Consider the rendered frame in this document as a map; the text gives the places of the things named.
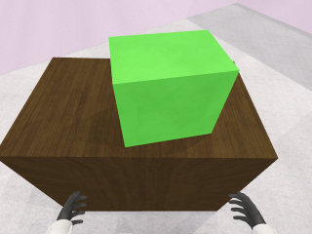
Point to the right robot hand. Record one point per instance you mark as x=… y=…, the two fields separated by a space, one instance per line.
x=252 y=216

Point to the robot left forearm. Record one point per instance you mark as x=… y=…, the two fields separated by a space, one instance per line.
x=62 y=226

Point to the robot right forearm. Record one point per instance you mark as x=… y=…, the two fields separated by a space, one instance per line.
x=264 y=229

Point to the carton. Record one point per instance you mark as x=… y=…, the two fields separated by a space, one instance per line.
x=169 y=85

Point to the pedestal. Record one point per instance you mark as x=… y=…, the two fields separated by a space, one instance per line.
x=68 y=138

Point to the left robot hand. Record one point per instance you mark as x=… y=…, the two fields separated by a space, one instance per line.
x=67 y=210

